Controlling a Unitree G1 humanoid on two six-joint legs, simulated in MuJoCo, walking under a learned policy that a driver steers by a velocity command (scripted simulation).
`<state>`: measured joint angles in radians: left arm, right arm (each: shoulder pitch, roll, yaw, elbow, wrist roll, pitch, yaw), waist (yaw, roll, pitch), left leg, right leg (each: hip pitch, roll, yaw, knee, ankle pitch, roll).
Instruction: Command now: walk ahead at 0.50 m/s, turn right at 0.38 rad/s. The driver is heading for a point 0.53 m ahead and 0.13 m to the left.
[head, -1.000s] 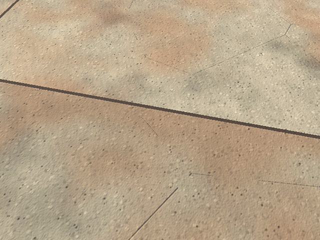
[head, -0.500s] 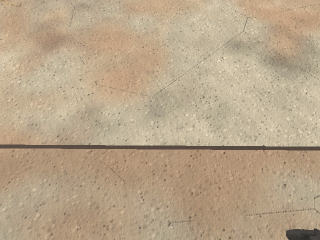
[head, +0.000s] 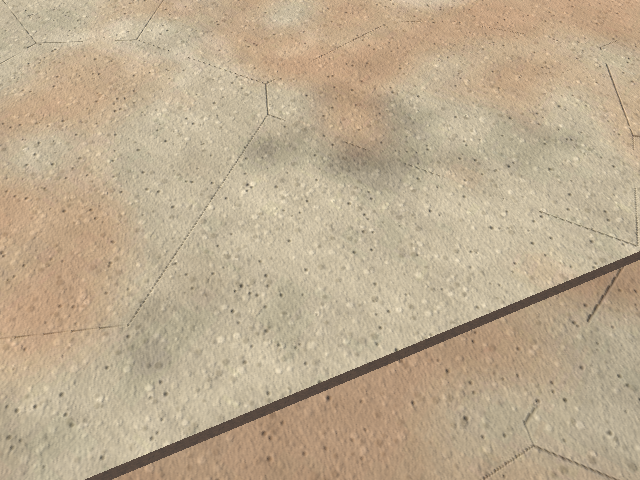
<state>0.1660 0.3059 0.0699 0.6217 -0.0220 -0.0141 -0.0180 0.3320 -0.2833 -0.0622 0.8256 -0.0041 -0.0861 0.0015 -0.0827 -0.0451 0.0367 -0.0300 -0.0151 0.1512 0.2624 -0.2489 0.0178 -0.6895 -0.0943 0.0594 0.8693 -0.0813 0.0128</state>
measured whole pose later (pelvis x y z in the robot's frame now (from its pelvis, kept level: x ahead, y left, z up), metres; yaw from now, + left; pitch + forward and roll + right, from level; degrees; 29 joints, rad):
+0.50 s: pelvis +0.27 -0.05 +0.00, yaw +9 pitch +0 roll -2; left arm 0.33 0.26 0.08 0.80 0.02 -0.09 0.00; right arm 0.16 -0.30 -0.06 0.80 0.03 -0.03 0.02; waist 0.05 0.05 0.03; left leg -0.68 0.12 -0.06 0.89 -0.05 -0.02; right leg -0.02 0.03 -0.20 0.24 -0.22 -0.03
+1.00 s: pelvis +0.47 +0.05 +0.00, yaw +19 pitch +1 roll +0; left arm 0.12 0.29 0.06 0.81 0.00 -0.02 0.04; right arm 0.16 -0.25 -0.04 0.82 -0.02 -0.04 0.01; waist -0.02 -0.04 0.07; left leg -0.25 -0.08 0.03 0.36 -0.13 0.09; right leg -0.54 -0.10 0.05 0.84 -0.25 0.06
